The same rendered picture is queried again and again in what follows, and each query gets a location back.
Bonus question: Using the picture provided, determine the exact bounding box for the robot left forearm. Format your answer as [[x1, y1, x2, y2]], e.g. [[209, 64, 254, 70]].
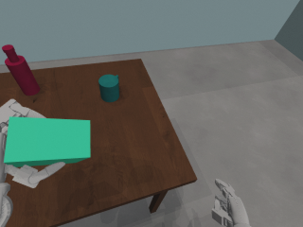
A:
[[0, 183, 13, 227]]

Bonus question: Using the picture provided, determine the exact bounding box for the sponge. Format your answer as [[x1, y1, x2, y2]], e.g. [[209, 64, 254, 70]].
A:
[[4, 116, 91, 167]]

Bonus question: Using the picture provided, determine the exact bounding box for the table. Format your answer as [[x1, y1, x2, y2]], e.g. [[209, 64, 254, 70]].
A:
[[0, 59, 197, 227]]

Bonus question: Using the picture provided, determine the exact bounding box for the left robot hand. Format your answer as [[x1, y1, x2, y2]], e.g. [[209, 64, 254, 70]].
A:
[[0, 98, 66, 188]]

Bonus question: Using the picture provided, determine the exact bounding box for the right robot hand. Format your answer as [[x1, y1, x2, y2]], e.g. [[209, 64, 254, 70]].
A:
[[211, 179, 250, 227]]

